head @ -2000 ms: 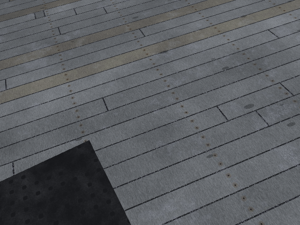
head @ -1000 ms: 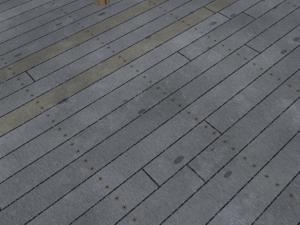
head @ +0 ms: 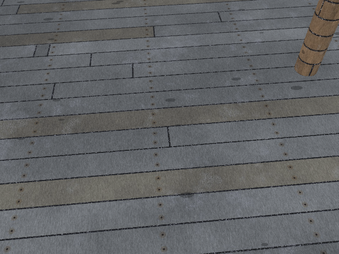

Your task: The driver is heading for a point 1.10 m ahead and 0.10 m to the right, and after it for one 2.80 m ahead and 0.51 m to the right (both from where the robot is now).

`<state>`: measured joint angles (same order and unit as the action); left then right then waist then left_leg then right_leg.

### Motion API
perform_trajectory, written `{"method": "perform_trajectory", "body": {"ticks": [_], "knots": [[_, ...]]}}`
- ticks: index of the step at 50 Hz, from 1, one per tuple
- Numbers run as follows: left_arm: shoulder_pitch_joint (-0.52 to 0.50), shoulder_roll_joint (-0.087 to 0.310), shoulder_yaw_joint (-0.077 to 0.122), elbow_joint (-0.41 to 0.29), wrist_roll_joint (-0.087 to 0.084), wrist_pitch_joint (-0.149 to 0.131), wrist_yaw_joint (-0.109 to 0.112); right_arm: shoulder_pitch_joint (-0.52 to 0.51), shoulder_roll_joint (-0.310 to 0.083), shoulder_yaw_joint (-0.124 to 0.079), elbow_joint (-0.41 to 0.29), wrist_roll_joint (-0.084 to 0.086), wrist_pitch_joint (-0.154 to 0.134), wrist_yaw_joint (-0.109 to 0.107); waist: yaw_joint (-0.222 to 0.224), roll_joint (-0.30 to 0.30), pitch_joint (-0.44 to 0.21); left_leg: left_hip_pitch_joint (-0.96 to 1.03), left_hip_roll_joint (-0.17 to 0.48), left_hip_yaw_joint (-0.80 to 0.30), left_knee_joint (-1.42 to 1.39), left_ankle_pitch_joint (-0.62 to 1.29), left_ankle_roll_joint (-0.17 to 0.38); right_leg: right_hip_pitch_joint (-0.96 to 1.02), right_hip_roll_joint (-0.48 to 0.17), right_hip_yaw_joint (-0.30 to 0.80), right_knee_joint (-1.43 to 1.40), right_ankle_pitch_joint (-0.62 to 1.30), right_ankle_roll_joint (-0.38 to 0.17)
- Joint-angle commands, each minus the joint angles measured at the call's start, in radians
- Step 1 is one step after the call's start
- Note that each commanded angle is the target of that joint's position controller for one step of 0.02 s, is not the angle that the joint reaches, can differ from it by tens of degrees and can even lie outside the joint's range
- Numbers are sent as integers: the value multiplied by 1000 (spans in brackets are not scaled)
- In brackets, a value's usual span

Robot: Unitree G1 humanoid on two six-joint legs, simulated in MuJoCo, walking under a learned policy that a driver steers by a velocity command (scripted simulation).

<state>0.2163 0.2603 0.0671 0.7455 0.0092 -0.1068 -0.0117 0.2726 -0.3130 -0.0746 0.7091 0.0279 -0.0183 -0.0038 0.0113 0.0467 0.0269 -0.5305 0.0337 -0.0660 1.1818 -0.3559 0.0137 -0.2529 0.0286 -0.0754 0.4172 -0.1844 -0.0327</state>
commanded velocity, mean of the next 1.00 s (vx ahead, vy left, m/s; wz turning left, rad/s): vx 0.50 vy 0.00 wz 0.12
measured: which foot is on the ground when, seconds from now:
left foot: up 0.00-0.28, down 0.30-0.82, up 0.84-1.00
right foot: down 0.00-0.30, up 0.32-0.80, down 0.82-1.00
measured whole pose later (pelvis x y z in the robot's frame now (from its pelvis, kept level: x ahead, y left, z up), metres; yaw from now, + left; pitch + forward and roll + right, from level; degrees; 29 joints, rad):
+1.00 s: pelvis +0.56 +0.03 +0.00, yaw +4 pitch +2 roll +0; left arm 0.23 0.28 0.04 0.82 0.01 -0.08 -0.04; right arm 0.27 -0.30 -0.05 0.80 0.02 -0.07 0.00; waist 0.01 0.03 0.03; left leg -0.48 0.06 -0.03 1.13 -0.35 0.02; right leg -0.30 0.04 -0.06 0.43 -0.15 -0.07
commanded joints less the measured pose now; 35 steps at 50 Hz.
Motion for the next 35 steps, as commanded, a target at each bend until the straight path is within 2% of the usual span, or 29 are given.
{"method": "perform_trajectory", "body": {"ticks": [1, 2, 4, 7, 9, 11, 12, 13, 14, 15, 16, 17, 18, 19, 20, 21, 22, 24, 25, 26, 27, 29, 32, 35], "knots": [[11, 124, 29, -26, -3, -22, -1, -19, -31, -9, -93, -5, -7, 2, -2, -131, -12, -152, 74, -49, -77, 61, -9, 104, -285, 254, -257, 119, -176], [14, 138, 33, -17, -5, -24, -2, -33, -23, -4, -98, -9, -8, 3, -4, -123, -10, -164, 74, -50, -131, 90, -14, 115, -292, 228, -265, 168, -190], [12, 155, 36, -3, -10, -19, -3, -75, -15, 4, -102, -14, -17, 13, 2, -107, -10, -153, 74, -30, -266, 198, -15, 131, -273, 154, -272, 215, -180], [43, 179, 38, 22, -25, -6, 0, -182, 1, 18, -121, -15, -36, 32, 38, -97, 7, -88, 55, 38, -463, 336, -8, 139, -244, 77, -272, 244, -158], [93, 199, 42, 47, -34, 4, 0, -247, -4, 20, -141, -10, -43, 41, 62, -102, 20, -68, 41, 62, -535, 348, 1, 177, -263, 74, -266, 241, -148], [123, 215, 45, 70, -43, 17, 1, -281, -18, 17, -162, -7, -44, 46, 60, -122, 31, -64, 29, 69, -588, 291, 22, 239, -296, 82, -239, 277, -136], [127, 222, 46, 79, -45, 23, 2, -284, -31, 12, -167, -8, -44, 47, 50, -129, 30, -51, 20, 78, -606, 253, 37, 271, -308, 84, -215, 338, -132], [120, 231, 47, 85, -48, 30, 5, -253, -50, 3, -163, -11, -45, 47, 20, -136, 8, 7, -3, 95, -635, 221, 55, 294, -308, 67, -161, 468, -120], [107, 235, 45, 90, -52, 36, 8, -163, -74, -12, -138, -17, -45, 44, -40, -138, -48, 155, -36, 126, -681, 245, 80, 281, -286, 30, -51, 617, -96], [116, 213, 34, 94, -47, 38, 13, -12, -122, -39, -89, -20, -41, 36, -111, -125, -141, 388, -57, 135, -689, 279, 108, 207, -241, -15, 128, 671, -65], [113, 160, 8, 66, -16, 34, 16, 169, -201, -63, -56, -27, -33, 20, -181, -16, -277, 696, 128, -88, -649, 329, 171, -20, -189, -44, 447, 370, -19], [221, 48, -27, 41, -11, 13, 6, 168, -274, -67, -52, -29, -33, 20, -86, 228, -393, 932, 353, -586, -780, 120, 334, -377, -12, 32, 771, -373, 31], [148, 156, -3, 53, -37, -4, -1, 168, -180, -44, -58, -19, -38, 24, -137, 125, -381, 908, 345, -639, -847, 20, 322, -485, -50, 164, 884, -407, 21], [65, 185, 6, 19, -58, -13, -5, 111, -145, -30, -56, -19, -45, 25, -127, 104, -232, 796, 309, -485, -862, 76, 284, -556, -93, 146, 890, -325, 9], [29, 172, 2, 15, -44, -17, 0, 61, -124, -22, -57, -19, -49, 26, -97, 34, -163, 673, 266, -374, -867, 214, 259, -526, -134, 131, 838, -240, 7], [9, 162, 5, 16, -25, -11, 4, 5, -92, -14, -58, -27, -49, 29, -63, -3, -104, 552, 229, -301, -910, 258, 242, -488, -158, 125, 780, -177, 11], [41, 155, 6, 19, -26, -1, 2, -25, -83, -10, -62, -38, -55, 29, -24, 45, -98, 466, 223, -275, -940, 308, 251, -416, -179, 140, 756, -139, 18], [64, 128, 1, 34, -22, 22, 0, -34, -59, -7, -51, -27, -70, 32, 0, 29, -71, 390, 194, -190, -989, 396, 250, -365, -185, 137, 699, -115, 33], [57, 108, -3, 28, -21, 30, 3, -42, -87, -13, -41, -26, -75, 28, 17, 34, -63, 371, 197, -166, -1012, 381, 255, -376, -183, 129, 658, -80, 45], [28, 106, -4, 21, -13, 38, 7, -35, -92, -16, -33, -27, -78, 24, 11, 2, -45, 364, 191, -143, -1035, 371, 256, -404, -187, 131, 623, -31, 54], [-9, 97, -10, 6, -11, 38, 7, -23, -112, -21, -21, -28, -80, 20, 4, 16, -24, 349, 202, -127, -1044, 402, 263, -415, -192, 133, 555, 20, 64], [-77, 86, -18, -7, -9, 32, -2, -3, -110, -21, -4, -24, -76, 14, -20, -2, 1, 354, 164, -54, -1051, 398, 232, -407, -177, 119, 408, 144, 68], [-182, 75, -25, -30, -17, 21, -15, 53, -134, -26, 26, -17, -70, 6, -63, -5, 18, 372, 146, -7, -1051, 360, 198, -358, -135, 86, 234, 275, 59], [-250, 85, -26, -57, -25, 17, -29, 103, -150, -31, 63, -10, -61, 6, -85, 5, 33, 456, 187, -21, -1020, 333, 190, -364, -117, 91, 153, 268, 37]]}}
